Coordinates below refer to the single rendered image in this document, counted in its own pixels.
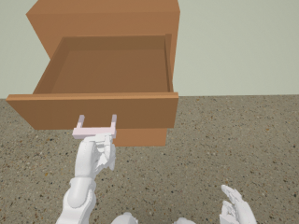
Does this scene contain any left robot forearm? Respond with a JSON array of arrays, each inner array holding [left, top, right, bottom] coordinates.
[[55, 176, 96, 224]]

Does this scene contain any robot right hand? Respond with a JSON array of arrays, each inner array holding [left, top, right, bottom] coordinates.
[[219, 185, 257, 224]]

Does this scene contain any robot left hand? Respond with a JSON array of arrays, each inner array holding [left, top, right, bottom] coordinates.
[[75, 133, 116, 180]]

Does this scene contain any handle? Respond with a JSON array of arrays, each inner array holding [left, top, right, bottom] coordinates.
[[72, 114, 117, 139]]

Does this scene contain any cabinet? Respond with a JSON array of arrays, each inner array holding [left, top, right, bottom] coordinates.
[[25, 0, 180, 147]]

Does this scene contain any robot left thigh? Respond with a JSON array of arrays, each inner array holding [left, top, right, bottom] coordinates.
[[111, 215, 138, 224]]

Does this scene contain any drawer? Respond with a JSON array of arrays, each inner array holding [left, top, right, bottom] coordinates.
[[6, 35, 178, 130]]

